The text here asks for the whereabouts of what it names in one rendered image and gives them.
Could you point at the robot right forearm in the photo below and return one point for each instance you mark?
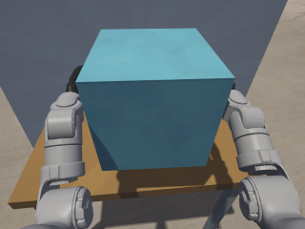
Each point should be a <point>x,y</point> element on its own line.
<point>256,154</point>

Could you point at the robot left hand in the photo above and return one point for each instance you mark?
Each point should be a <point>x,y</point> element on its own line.
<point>71,86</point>

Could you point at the robot left upper arm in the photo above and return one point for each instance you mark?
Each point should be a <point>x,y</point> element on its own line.
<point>64,208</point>

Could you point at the carton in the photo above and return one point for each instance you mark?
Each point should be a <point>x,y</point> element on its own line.
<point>153,98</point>

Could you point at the table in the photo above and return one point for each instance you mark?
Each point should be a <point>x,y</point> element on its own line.
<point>220,173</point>

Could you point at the robot left forearm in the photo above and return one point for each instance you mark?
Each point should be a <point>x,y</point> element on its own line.
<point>63,139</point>

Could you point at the robot right upper arm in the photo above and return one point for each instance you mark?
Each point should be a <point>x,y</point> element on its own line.
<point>271,202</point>

